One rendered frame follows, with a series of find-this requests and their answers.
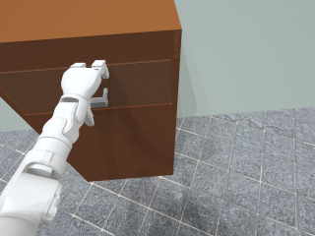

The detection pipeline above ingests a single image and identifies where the drawer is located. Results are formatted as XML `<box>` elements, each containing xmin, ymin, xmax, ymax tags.
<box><xmin>0</xmin><ymin>59</ymin><xmax>171</xmax><ymax>114</ymax></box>

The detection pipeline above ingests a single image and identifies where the handle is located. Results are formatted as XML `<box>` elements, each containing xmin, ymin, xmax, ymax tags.
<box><xmin>89</xmin><ymin>88</ymin><xmax>108</xmax><ymax>108</ymax></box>

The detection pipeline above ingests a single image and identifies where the left robot forearm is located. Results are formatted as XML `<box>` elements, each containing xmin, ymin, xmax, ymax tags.
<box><xmin>0</xmin><ymin>93</ymin><xmax>89</xmax><ymax>211</ymax></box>

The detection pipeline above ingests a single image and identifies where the robot left upper arm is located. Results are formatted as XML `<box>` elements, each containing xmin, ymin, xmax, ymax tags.
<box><xmin>0</xmin><ymin>172</ymin><xmax>63</xmax><ymax>236</ymax></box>

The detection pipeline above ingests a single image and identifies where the robot left hand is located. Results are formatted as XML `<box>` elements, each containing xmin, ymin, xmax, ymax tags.
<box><xmin>61</xmin><ymin>60</ymin><xmax>109</xmax><ymax>127</ymax></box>

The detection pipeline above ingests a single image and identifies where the cabinet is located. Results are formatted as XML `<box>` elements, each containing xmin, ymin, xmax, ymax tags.
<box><xmin>0</xmin><ymin>0</ymin><xmax>182</xmax><ymax>182</ymax></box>

